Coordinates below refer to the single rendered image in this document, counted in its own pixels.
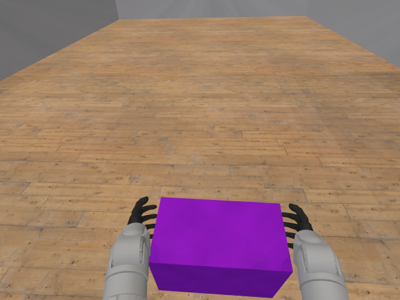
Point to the left robot hand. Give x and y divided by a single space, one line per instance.
139 209

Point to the right robot hand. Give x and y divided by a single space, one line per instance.
300 218

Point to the right robot forearm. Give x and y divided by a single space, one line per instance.
319 271

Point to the left robot forearm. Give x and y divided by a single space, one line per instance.
128 265

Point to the carton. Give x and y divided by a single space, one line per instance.
220 247

